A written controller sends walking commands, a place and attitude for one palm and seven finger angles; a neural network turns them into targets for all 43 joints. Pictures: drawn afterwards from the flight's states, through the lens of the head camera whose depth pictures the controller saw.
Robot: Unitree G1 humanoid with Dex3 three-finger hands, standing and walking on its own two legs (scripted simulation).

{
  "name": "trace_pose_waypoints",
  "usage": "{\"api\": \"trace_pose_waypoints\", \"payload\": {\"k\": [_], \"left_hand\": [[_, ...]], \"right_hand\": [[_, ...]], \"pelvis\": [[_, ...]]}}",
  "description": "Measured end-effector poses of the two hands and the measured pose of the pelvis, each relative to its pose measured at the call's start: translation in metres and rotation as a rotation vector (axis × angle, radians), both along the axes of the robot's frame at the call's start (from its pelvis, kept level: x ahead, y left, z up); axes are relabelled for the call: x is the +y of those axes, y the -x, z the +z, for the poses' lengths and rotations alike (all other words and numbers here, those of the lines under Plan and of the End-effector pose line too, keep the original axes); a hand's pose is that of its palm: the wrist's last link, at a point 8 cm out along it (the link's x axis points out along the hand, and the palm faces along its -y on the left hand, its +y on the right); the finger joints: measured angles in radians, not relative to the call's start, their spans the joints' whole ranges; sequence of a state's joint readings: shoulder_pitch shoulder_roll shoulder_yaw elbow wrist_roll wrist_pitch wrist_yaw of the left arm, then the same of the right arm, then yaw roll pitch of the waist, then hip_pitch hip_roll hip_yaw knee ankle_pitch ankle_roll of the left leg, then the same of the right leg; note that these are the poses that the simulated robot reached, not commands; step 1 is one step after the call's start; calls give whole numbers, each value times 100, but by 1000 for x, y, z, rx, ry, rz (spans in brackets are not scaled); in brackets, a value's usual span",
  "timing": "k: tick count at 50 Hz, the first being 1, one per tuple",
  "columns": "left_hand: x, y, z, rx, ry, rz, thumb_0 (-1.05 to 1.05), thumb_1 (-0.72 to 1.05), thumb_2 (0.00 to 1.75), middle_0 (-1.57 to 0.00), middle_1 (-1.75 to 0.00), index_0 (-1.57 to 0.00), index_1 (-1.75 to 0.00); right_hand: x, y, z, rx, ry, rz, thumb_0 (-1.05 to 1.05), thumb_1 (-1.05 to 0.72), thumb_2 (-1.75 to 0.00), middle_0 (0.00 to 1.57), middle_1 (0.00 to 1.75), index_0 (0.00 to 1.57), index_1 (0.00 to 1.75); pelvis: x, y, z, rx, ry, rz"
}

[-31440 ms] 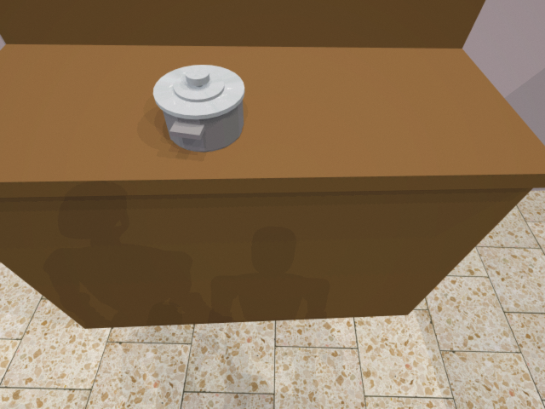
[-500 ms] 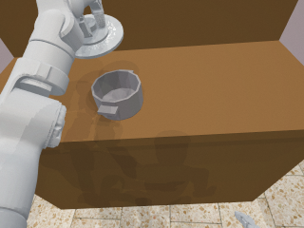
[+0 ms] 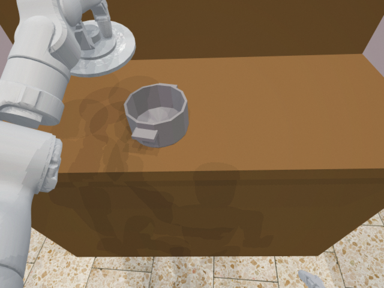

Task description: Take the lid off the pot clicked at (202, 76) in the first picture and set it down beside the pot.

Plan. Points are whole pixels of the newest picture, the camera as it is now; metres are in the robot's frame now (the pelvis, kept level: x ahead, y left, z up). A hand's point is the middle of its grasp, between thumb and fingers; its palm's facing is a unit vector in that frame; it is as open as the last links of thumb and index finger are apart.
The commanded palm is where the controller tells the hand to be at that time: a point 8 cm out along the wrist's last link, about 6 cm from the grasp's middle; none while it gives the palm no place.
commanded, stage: move the lid sideways beside the pot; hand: left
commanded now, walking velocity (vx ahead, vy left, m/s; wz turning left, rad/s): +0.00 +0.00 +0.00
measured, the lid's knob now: (89, 34) +0.51 +0.18 +0.28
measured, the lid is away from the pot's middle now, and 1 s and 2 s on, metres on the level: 0.10 0.22 0.25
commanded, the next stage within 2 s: lower the lid onto the table in 1.34 s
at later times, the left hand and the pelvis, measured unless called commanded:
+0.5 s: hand (53, 35) +0.47 +0.22 +0.30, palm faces -0.16 -0.05 -0.99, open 6.6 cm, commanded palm +0.46 +0.23 +0.37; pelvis +0.00 +0.00 +0.00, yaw +0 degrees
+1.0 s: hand (23, 37) +0.47 +0.28 +0.30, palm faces -0.17 -0.06 -0.98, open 6.6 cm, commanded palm +0.46 +0.29 +0.37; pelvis +0.01 +0.00 +0.00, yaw +0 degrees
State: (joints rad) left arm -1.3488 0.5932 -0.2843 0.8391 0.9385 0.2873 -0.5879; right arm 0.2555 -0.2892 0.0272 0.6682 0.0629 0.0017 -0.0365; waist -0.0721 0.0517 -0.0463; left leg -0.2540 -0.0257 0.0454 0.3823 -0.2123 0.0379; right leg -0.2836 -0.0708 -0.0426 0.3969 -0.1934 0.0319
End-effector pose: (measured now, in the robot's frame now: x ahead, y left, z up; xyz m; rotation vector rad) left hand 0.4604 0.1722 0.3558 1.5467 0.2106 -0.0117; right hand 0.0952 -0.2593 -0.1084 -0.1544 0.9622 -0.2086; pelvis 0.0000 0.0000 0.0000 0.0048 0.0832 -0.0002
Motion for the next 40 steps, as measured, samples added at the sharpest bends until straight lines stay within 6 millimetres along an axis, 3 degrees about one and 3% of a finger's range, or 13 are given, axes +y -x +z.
{"api": "trace_pose_waypoints", "payload": {"k": [15, 40], "left_hand": [[27, -4, 4, 2, 9, 64, 5, 36, 71, -67, -89, -75, -90], [80, 0, -2, 39, -17, 161, 6, 36, 71, -67, -89, -75, -90]], "right_hand": [[-1, 19, -5, 55, -14, -37, 1, -91, -89, 20, 30, 20, 30], [-12, 16, -2, 100, 20, -44, 0, -91, -89, 20, 30, 20, 30]], "pelvis": [[1, -2, 0, 8, 1, -11], [-3, -4, 1, 17, 12, 3]]}}
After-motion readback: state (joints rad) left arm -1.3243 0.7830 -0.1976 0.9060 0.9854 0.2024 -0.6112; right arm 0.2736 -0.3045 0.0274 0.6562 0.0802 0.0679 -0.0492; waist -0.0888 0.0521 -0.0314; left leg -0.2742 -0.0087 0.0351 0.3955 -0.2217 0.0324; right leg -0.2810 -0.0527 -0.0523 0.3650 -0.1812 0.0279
